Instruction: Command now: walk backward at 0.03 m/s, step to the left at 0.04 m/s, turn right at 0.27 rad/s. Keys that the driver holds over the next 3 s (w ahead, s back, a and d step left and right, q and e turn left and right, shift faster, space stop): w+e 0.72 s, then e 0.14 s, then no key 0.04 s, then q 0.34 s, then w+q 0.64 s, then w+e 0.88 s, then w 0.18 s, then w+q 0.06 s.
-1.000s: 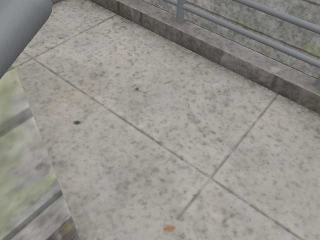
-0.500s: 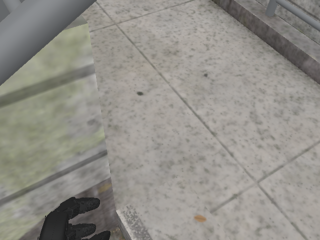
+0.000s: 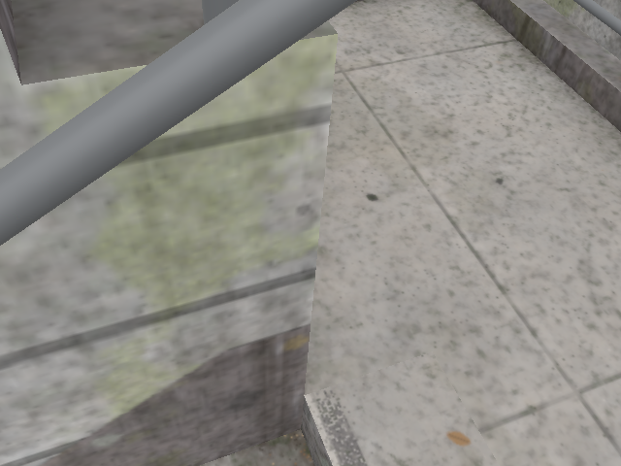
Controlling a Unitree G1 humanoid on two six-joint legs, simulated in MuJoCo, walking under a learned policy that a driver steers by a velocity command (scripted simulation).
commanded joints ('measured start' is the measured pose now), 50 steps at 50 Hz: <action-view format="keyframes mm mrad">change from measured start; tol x32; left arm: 1 58 68 -10 -6 17 24 7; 19 734 187 58 242 22 55 2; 24 -167 217 24 -140 20 1 27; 33 275 8 2 -30 18 56 15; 38 -319 -19 -18 -230 69 39 -96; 50 -299 -144 -104 -248 -55 7 -64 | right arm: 1 -48 -108 -12 -138 9 -5 -39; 19 -311 -178 -80 -132 34 -9 -120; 23 97 7 -44 -59 -2 32 -81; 50 185 -141 -65 25 14 -80 -77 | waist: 1 -23 189 -18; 18 197 264 100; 21 115 -604 73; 23 -151 8 -52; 50 -107 255 -44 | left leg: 1 -93 273 -207 -281 -200 -74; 18 -211 145 151 -388 341 -442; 22 -119 175 -343 1029 -318 -92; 25 -123 11 -166 985 106 -116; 31 47 -14 31 -414 469 -217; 34 424 333 -165 105 1578 -63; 36 310 553 -332 -108 801 197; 37 415 564 -478 -276 -80 188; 46 91 326 -122 -410 85 70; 50 90 277 49 -337 903 77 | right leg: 1 -142 -8 -90 143 398 118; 15 67 15 -243 -196 465 69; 21 147 -179 -94 -1189 424 -264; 24 -438 -223 472 -1039 31 -295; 31 165 -1 83 -460 572 -92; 34 -399 124 -115 263 -103 1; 38 -880 27 85 791 337 -3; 50 -37 -20 -339 -235 -11 -59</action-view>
